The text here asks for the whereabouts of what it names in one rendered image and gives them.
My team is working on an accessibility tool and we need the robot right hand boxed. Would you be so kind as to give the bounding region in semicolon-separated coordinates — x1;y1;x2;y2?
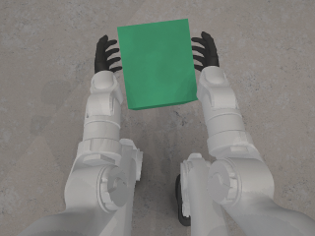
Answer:
191;31;220;72

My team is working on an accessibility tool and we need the carton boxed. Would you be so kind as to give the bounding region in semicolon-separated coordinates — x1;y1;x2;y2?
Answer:
117;19;198;110

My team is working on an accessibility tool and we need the left robot upper arm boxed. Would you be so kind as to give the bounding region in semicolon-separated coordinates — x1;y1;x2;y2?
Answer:
17;163;129;236

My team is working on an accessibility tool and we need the robot right foot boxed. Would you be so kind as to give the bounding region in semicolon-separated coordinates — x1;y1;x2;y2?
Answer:
175;174;191;227

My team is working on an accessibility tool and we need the right robot upper arm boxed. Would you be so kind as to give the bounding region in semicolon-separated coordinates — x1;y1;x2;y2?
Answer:
207;157;315;236

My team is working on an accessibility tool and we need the robot left forearm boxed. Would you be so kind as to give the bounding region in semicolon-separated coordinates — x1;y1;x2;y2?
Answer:
64;70;124;200

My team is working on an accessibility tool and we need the robot right thigh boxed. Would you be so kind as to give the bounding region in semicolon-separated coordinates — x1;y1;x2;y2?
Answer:
180;157;230;236

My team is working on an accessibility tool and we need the robot right forearm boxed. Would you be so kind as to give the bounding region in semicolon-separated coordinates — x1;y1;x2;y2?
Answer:
196;66;274;181

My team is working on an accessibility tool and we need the robot left hand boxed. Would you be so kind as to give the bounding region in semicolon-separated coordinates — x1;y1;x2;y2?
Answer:
94;35;122;74

